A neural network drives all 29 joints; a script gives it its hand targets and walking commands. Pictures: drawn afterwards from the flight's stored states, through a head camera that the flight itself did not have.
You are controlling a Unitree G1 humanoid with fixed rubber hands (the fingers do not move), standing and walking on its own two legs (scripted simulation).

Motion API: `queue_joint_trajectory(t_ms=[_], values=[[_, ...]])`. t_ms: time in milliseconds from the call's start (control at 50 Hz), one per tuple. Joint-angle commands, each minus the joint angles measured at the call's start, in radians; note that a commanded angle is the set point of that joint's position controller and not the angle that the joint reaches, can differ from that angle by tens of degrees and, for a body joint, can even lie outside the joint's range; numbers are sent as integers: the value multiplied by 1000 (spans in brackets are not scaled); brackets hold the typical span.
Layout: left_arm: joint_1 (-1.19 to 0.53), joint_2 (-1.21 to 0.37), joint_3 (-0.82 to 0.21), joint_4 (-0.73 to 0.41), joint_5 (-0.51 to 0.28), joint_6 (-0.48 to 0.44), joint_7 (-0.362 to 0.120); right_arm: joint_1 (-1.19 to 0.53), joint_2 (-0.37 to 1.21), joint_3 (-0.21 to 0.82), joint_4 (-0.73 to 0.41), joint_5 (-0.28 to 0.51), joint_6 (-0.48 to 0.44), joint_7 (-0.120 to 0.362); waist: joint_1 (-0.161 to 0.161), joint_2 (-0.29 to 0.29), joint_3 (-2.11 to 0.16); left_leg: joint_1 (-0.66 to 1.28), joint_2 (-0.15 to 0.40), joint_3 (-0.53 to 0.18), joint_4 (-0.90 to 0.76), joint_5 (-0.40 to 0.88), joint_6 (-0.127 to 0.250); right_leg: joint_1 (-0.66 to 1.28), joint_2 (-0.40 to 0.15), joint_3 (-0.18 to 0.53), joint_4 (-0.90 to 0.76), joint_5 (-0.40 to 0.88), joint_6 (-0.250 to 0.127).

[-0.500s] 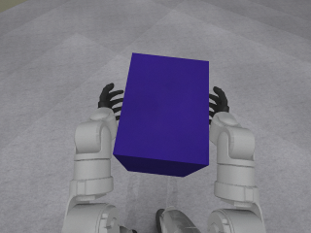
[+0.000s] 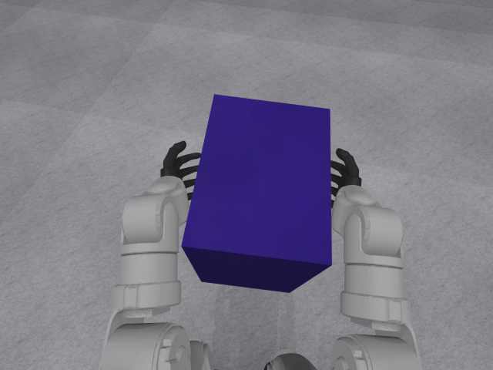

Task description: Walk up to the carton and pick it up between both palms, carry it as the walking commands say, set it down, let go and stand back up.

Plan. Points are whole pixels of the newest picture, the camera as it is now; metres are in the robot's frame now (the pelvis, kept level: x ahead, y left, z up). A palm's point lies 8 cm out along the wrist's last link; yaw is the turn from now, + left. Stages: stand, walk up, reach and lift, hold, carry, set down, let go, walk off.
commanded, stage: carry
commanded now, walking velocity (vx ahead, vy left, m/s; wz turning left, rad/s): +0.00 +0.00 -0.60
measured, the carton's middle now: (256, 207) +0.38 -0.02 +0.01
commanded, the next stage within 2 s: none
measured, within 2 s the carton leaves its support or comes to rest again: neither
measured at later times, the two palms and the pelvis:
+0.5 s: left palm (222, 219) +0.31 +0.03 +0.10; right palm (436, 259) +0.24 -0.22 +0.12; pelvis -0.07 -0.01 +0.00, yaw -13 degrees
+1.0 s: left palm (287, 299) +0.21 -0.05 +0.09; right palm out of the picture +0.08 -0.28 +0.10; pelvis -0.17 +0.00 +0.00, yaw -28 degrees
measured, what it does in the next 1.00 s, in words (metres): walks backwards, turning right: left foot, then right foot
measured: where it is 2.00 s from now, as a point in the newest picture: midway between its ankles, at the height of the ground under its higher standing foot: outside the picture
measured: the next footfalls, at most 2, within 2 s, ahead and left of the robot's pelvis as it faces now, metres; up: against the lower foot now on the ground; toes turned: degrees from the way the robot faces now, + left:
left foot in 0.22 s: +0.00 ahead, +0.09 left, +0.00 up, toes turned +8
right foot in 0.54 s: -0.06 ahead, -0.15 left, +0.00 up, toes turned -17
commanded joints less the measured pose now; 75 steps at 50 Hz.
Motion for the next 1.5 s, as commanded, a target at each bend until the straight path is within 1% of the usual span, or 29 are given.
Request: queue_joint_trajectory(t_ms=[0, 120, 160, 200, 220, 240, 300, 420, 500, 520, 540, 560, 600, 680, 760, 840, 860, 900, 920, 940, 980, 1040, 1160, 1220, 1240, 1260, 1320, 1340, 1480], values=[[-636, -765, -512, -192, -167, -72, -1, -811, 845, 665, -253, 279, -59, 29, 58, -182, -830, -19, -19, -205, -28, 53, -17, 658, -269, 339, -165, 857, -125], [-528, -723, -504, -170, -148, -43, 10, -730, 798, 664, -276, 258, -26, 17, 64, -256, -835, 207, -58, -188, -265, 105, 20, 540, -227, 355, -186, 836, -100], [-593, -706, -520, -226, -162, -37, 22, -709, 801, 635, -244, 251, -14, 20, 55, -192, -817, 414, -58, -144, -493, 198, 55, 395, -179, 300, -169, 734, -58], [-538, -743, -548, -237, -179, -28, 17, -641, 818, 643, -276, 252, -11, 27, 23, -51, -827, 800, 145, -222, -678, 488, 123, 112, -80, 138, -42, 410, 40], [-663, -743, -559, -220, -183, -19, 8, -701, 789, 600, -202, 207, -16, 28, 27, 293, -798, 866, 400, -334, -579, 809, 221, -101, -22, -28, 163, -133, 98], [-761, -711, -566, -211, -192, -18, 2, -707, 736, 569, -183, 173, -19, 26, 10, 249, -752, 815, 463, -286, -536, 925, 284, -178, -90, -45, 325, -246, 103], [-655, -734, -544, -158, -186, -9, 9, -648, 730, 571, -208, 172, -8, 26, 22, 89, -651, 748, 391, -139, -539, 892, 211, -217, -111, -82, 403, -181, 107], [-614, -758, -581, -102, -199, 27, 4, -558, 720, 506, -122, 122, 15, 28, 14, 316, -664, 748, 324, -2, -413, 979, 111, -46, -77, -191, 55, -164, 102], [-693, -775, -584, -52, -195, 31, -6, -682, 720, 510, -101, 136, 16, 33, 41, 220, -621, 446, 289, 19, -190, 753, 46, 272, -77, -90, -239, 114, 42], [-648, -778, -580, -38, -188, 33, -4, -648, 743, 517, -62, 142, 32, 35, 57, 79, -600, 229, 228, 12, -59, 470, 14, 410, -172, 81, -203, 603, -12], [-636, -727, -545, 19, -159, 36, 4, -647, 742, 517, -9, 136, 43, 32, 49, -166, -598, -21, 116, -26, 27, -136, -14, 573, -333, 296, -109, 1198, -84], [-593, -729, -551, -53, -176, 21, -3, -598, 767, 560, -53, 164, 39, 41, 56, -311, -622, -87, 37, -109, 72, -251, -25, 567, -357, 408, -134, 1238, -165], [-573, -798, -568, -124, -187, 18, -18, -594, 865, 576, -82, 214, 26, 52, 60, -133, -646, -85, 19, -167, 39, -153, -25, 605, -319, 383, -135, 1129, -157], [-717, -809, -566, -227, -211, -37, -33, -784, 889, 612, -186, 262, -30, 51, 53, -232, -759, 6, 17, -202, -18, 30, -1, 571, -265, 287, -181, 789, -117], [-661, -789, -582, -263, -183, -40, -18, -691, 880, 605, -169, 244, -21, 48, 60, -171, -769, 143, -20, -195, -156, 89, 15, 464, -256, 316, -217, 641, -122], [-607, -770, -581, -250, -184, -31, -9, -678, 863, 624, -201, 243, -11, 40, 54, -279, -781, 500, -26, -164, -491, 194, 71, 240, -169, 289, -246, 462, -18], [-538, -771, -589, -238, -171, -13, -10, -619, 861, 623, -217, 251, -2, 48, 38, -173, -784, 686, 21, -146, -681, 284, 101, 122, -103, 204, -202, 389, 43], [-673, -784, -618, -252, -201, -2, -6, -596, 806, 542, -136, 185, 1, 46, 20, 346, -778, 791, 498, -458, -683, 480, 287, -195, 14, -55, 305, -247, 128], [-818, -725, -608, -275, -198, -11, -4, -639, 786, 537, -110, 173, -1, 48, 15, 243, -709, 666, 512, -322, -697, 449, 307, -189, -98, -47, 472, -253, 125], [-774, -736, -580, -206, -186, -9, -1, -700, 774, 564, -167, 181, -2, 47, 25, 110, -657, 624, 476, -293, -683, 489, 268, -194, -82, -34, 502, -209, 101], [-669, -809, -604, -176, -211, 7, -6, -640, 786, 550, -215, 172, -3, 43, 35, 46, -640, 656, 393, -138, -613, 765, 221, -180, -116, -57, 550, -194, 128], [-644, -781, -631, -177, -219, 19, 7, -567, 741, 495, -136, 149, 9, 41, 29, 282, -669, 729, 317, -15, -489, 1070, 155, -139, -90, -154, 378, -208, 139], [-688, -749, -618, -92, -196, 52, 19, -577, 696, 467, -49, 113, 34, 31, 9, 396, -614, 583, 382, -13, -447, 854, 135, 29, -88, -217, 61, -179, 119], [-616, -770, -584, -50, -174, 58, 17, -615, 724, 498, -32, 152, 53, 34, 52, 136, -560, 379, 301, 12, -205, 583, 70, 185, -123, -69, -257, 244, 66], [-622, -743, -574, -16, -172, 59, 11, -576, 723, 481, 38, 128, 60, 25, 42, -102, -514, 80, 194, 12, -87, 2, 21, 314, -290, 211, -239, 772, -7], [-577, -725, -569, -32, -163, 46, 17, -570, 714, 507, -26, 140, 52, 31, 47, -306, -558, -51, 72, -87, 55, -244, -13, 370, -388, 427, -185, 1150, -106], [-621, -812, -601, -204, -205, -2, -23, -687, 884, 606, -139, 247, 0, 55, 49, -156, -681, -92, 41, -208, 158, -47, -9, 539, -314, 272, -135, 1039, -101], [-684, -828, -581, -197, -208, -29, -29, -811, 899, 633, -164, 283, -24, 56, 49, -222, -732, -93, 42, -206, 163, 18, -14, 595, -276, 193, -115, 1017, -79], [-597, -731, -538, -233, -153, -57, -7, -746, 832, 634, -168, 283, -26, 40, 64, -187, -811, 55, -30, -219, -29, 27, 21, 585, -311, 318, -208, 695, -113]])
